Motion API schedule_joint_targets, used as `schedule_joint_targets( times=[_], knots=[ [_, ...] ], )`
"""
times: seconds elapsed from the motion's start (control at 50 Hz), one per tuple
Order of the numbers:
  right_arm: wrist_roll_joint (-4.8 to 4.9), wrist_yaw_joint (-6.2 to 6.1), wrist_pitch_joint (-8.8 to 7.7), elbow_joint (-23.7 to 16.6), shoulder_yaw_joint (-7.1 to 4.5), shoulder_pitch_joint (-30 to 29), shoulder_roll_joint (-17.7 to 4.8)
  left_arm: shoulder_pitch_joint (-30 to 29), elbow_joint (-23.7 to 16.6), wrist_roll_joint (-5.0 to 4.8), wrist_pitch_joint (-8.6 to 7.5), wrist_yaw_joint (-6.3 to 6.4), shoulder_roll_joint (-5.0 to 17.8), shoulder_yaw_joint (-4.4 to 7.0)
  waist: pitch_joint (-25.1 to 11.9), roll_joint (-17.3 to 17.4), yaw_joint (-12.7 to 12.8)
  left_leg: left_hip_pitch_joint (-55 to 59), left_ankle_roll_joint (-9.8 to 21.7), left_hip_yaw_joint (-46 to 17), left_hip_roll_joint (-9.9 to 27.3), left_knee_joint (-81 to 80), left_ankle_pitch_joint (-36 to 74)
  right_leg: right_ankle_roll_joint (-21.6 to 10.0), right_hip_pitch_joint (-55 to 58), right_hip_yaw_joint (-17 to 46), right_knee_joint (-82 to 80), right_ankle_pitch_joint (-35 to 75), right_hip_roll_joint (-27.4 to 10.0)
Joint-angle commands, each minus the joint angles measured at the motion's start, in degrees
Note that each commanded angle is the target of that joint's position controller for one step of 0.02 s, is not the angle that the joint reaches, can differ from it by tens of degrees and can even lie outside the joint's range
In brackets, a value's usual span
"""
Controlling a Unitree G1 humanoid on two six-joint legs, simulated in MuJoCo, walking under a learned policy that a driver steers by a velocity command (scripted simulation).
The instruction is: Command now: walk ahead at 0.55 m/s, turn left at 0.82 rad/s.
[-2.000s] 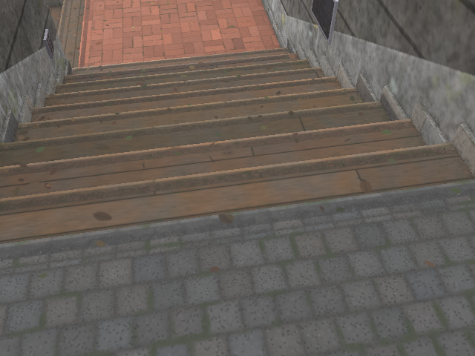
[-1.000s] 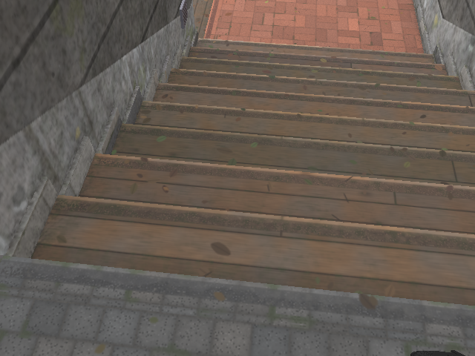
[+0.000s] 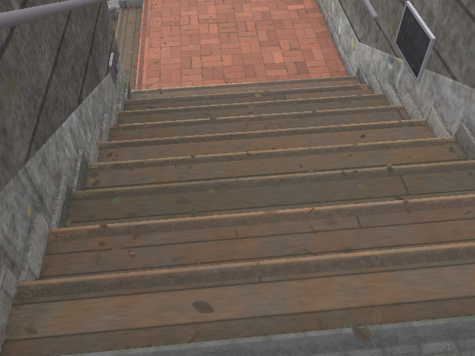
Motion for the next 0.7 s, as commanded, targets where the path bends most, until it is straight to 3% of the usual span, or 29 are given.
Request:
schedule_joint_targets(
  times=[0.02,0.14,0.18,0.2,0.22,0.24,0.26,0.28,0.3,0.32,0.34,0.36,0.38,0.4,0.44,0.46,0.48,0.5,0.52,0.54,0.56,0.58,0.6,0.62,0.64,0.66,0.68,0.7],
  knots=[
    [0.23,0.98,-2.17,-8.23,0.63,-9.85,-1.17,1.89,-1.2,-0.02,-1.76,-0.52,10.73,3.36,6.42,-7.02,3.22,-16.58,1.53,-1.34,3.11,-3.46,1.57,-9.83,9.55,12.14,-12.02,-9.33,-17.65],
    [0.97,2.06,-2.17,-10.08,1.94,-13.61,-0.59,2.12,1.32,-0.87,-2.01,-1.91,12.94,4.44,10.95,-5.99,2.44,-13.69,5.28,1.59,5.6,-8.14,0.48,-7.84,9.0,1.32,-13.05,-5.6,-17.84],
    [0.77,2.33,-2.54,-9.58,2.56,-13.63,0.09,4.09,2.6,-1.44,-1.95,-2.61,12.88,4.26,11.77,-4.27,2.03,-6.14,7.42,2.66,3.9,-13.1,-4.07,-8.32,5.49,-0.89,-13.42,-2.78,-17.47],
    [0.65,2.37,-2.67,-8.95,2.19,-11.98,-0.92,3.83,3.09,-1.69,-1.8,-2.9,13.73,4.25,11.57,-4.51,0.35,0.82,8.63,5.0,1.42,-15.57,-6.97,-8.86,2.87,-2.2,-11.73,4.55,-17.15],
    [0.52,2.22,-2.88,-7.17,1.02,-6.03,-3.09,2.6,3.45,-2.05,-1.67,-2.86,15.06,4.19,8.62,-5.15,-4.21,12.53,9.62,8.28,-2.97,-18.35,-7.82,-9.05,-0.83,-4.32,-3.7,19.79,-16.27],
    [0.93,1.8,-3.16,-3.31,-1.45,6.16,-7.25,1.74,4.0,-2.06,-1.64,-2.74,15.02,3.51,1.33,-3.14,-11.8,32.67,11.11,10.65,-7.65,-21.99,-2.44,-8.14,-7.6,-7.05,12.34,36.96,-13.59],
    [0.99,0.45,-2.68,0.51,-4.17,19.56,-13.33,1.7,3.12,-0.57,-2.85,-2.74,12.9,2.23,-5.32,2.84,-18.48,55.48,11.73,3.1,-5.81,-19.54,-0.86,-4.47,-24.97,-4.82,33.57,25.44,-10.76],
    [-0.81,-0.41,-3.69,-0.1,-4.08,18.63,-20.61,7.23,-0.31,-0.45,-4.32,-3.07,3.15,-0.4,-14.62,24.16,-10.22,59.82,17.95,-33.07,12.69,-36.32,-33.0,-1.43,-38.65,5.24,61.26,-18.95,-0.27],
    [-1.91,0.21,-5.6,-2.91,-1.58,16.52,-12.53,-0.74,-1.41,-4.48,-5.52,-2.24,8.45,0.55,-16.47,11.56,-14.36,52.8,16.27,-41.44,17.13,-46.61,-36.03,-2.04,-39.68,21.32,68.38,-16.64,3.52],
    [-1.71,1.26,-6.67,-0.85,-0.44,15.27,-8.7,-3.52,-2.77,-6.21,-5.25,-1.76,10.28,1.48,-7.64,6.15,-12.69,46.97,13.78,-34.39,18.13,-47.56,-27.05,-2.52,-44.5,19.84,67.79,-9.18,2.76],
    [-1.32,1.67,-7.08,0.83,-0.32,13.39,-7.68,-1.23,-1.9,-5.14,-4.95,-1.02,8.04,0.88,-3.46,5.84,-9.26,41.2,13.16,-28.53,17.85,-45.53,-22.27,-2.85,-45.02,19.17,65.9,-4.28,-0.31],
    [-1.78,1.78,-7.08,1.06,0.44,9.26,-4.45,-0.17,-1.0,-3.17,-4.41,-0.62,7.23,0.92,0.0,6.36,-6.62,35.08,11.3,-22.01,15.37,-43.62,-18.28,-2.98,-44.69,18.56,64.71,1.48,-2.57],
    [-2.83,1.48,-7.63,0.67,1.52,5.87,-1.05,3.56,0.05,-3.29,-3.32,-0.95,5.62,0.8,0.65,9.61,-3.46,28.94,9.17,-15.96,13.58,-41.78,-9.94,-3.31,-41.12,18.9,63.66,7.54,-4.46],
    [-3.43,1.14,-8.19,0.87,1.94,4.28,1.2,6.52,1.61,-3.87,-2.16,-1.68,4.8,0.93,0.21,9.15,-1.66,27.0,7.5,-11.18,12.04,-41.54,-0.85,-3.34,-39.0,18.63,63.75,10.54,-5.07],
    [-3.42,0.45,-9.13,2.8,1.48,4.46,0.82,8.95,3.24,-4.2,-0.05,-2.66,4.12,1.28,0.57,4.4,-0.06,25.94,5.59,-4.73,10.84,-44.71,6.27,-3.2,-38.26,18.57,62.36,12.96,-5.28],
    [-3.09,-0.18,-9.46,3.85,1.44,4.07,0.45,7.68,2.51,-3.75,0.72,-2.76,3.31,1.01,2.9,4.27,0.38,24.92,5.63,-1.91,10.62,-46.41,7.76,-2.77,-40.02,18.43,60.39,14.39,-5.28],
    [-3.43,-0.62,-9.65,4.73,1.66,4.35,1.01,6.09,1.71,-3.3,1.19,-2.86,3.2,1.0,5.22,4.28,0.12,24.87,5.43,1.44,9.37,-47.43,10.97,-2.86,-41.58,17.93,58.43,16.56,-4.49],
    [-3.28,-1.22,-10.32,4.5,1.92,1.46,0.96,3.42,-0.16,-2.59,0.79,-2.82,4.95,1.36,7.85,3.75,1.49,18.89,3.66,7.89,4.93,-52.03,11.91,-3.82,-35.1,16.55,45.55,22.2,-3.7],
    [-3.41,-2.32,-10.71,5.21,1.8,1.47,0.37,-1.27,-1.6,-2.26,0.37,-3.03,5.05,1.43,10.6,4.79,0.65,17.21,3.38,11.29,3.02,-53.67,13.37,-3.34,-32.96,12.23,38.44,25.89,-1.67],
    [-3.64,-3.15,-10.86,6.59,1.54,4.02,-0.38,-1.92,-1.98,-1.55,0.09,-3.46,3.59,1.04,9.61,3.93,-0.12,18.43,2.82,13.22,2.72,-52.52,16.97,-3.36,-29.84,8.92,37.0,28.04,-0.76],
    [-3.67,-3.67,-10.94,7.38,1.45,5.56,-1.12,-1.19,-1.97,-1.75,-0.04,-4.15,3.07,0.91,9.22,2.95,0.06,21.49,2.02,14.56,3.27,-51.84,23.78,-4.04,-29.25,7.29,35.39,27.67,0.31],
    [-3.93,-3.82,-11.16,6.94,0.46,4.36,-4.81,3.66,-0.83,-1.82,-0.17,-4.7,3.75,1.57,6.37,2.02,2.39,24.83,1.88,14.61,5.58,-46.97,33.99,-5.05,-26.04,4.48,38.2,28.75,1.5],
    [-3.85,-3.87,-11.2,6.13,0.35,1.28,-5.68,7.37,0.01,-2.08,-0.38,-5.0,5.16,2.31,4.57,2.2,5.02,25.15,0.89,16.51,5.26,-42.39,49.29,-6.53,-21.23,1.91,38.83,26.8,3.15],
    [-1.69,-4.29,-10.95,7.82,0.14,3.98,-4.48,4.89,-0.88,-2.78,-0.93,-5.68,5.76,3.07,5.45,2.96,3.6,32.48,-0.26,16.81,5.65,-39.67,41.97,-8.93,-26.15,5.49,30.74,35.33,2.23],
    [-1.07,-4.42,-10.25,8.12,-0.08,4.2,-6.14,6.31,-0.98,-3.39,-0.5,-6.03,6.55,3.46,4.21,4.84,4.1,39.63,-0.53,17.1,6.79,-35.64,48.08,-9.9,-26.67,4.65,29.94,34.42,3.31],
    [-0.17,-4.42,-9.43,7.19,-0.68,1.84,-6.63,8.79,-0.51,-3.16,0.5,-5.83,7.14,3.89,5.06,4.95,5.67,40.83,-0.75,18.03,7.87,-29.98,57.27,-10.74,-24.54,2.22,29.92,31.19,4.97],
    [0.35,-4.66,-8.82,5.39,-1.17,-2.51,-7.83,14.93,0.83,-2.74,1.49,-5.34,7.9,4.54,4.53,5.41,9.0,37.4,-0.41,17.91,8.84,-19.66,62.47,-11.07,-18.21,0.74,30.48,26.14,5.14],
    [0.64,-3.97,-9.29,1.38,-1.39,-12.39,-8.09,28.62,4.26,-2.32,2.78,-4.36,9.84,5.86,1.92,3.37,16.71,23.52,-0.15,16.54,8.88,-0.82,62.53,-12.37,-0.87,1.5,32.3,22.9,4.43]
  ],
)
Keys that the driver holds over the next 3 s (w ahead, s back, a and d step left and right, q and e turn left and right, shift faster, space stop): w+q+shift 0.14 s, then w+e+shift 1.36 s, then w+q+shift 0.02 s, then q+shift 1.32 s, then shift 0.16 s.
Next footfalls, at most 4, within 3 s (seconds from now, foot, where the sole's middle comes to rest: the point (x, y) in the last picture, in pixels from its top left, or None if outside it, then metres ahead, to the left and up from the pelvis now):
0.26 left None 0.23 0.26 -0.78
0.72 right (197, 336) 0.57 0.17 -0.78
1.00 left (130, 303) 0.73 0.42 -0.93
1.40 right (259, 261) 0.90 -0.02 -0.93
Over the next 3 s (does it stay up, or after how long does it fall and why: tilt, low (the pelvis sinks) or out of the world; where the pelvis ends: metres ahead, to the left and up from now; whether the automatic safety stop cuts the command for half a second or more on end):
stays up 1.24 -0.14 -0.47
